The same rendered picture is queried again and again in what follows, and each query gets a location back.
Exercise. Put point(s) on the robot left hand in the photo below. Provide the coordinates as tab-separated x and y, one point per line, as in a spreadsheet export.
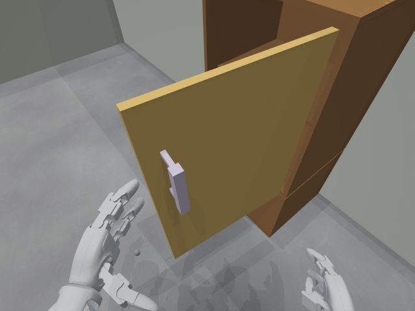
100	241

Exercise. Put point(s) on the cupboard door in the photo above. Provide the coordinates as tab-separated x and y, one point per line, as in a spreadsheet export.
233	130

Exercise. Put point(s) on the robot right hand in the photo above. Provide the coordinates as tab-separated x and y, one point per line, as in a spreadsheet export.
332	293

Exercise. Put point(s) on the left robot forearm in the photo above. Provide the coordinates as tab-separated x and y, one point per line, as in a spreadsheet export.
76	297

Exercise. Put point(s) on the handle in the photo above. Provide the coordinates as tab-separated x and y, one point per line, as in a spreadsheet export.
178	182

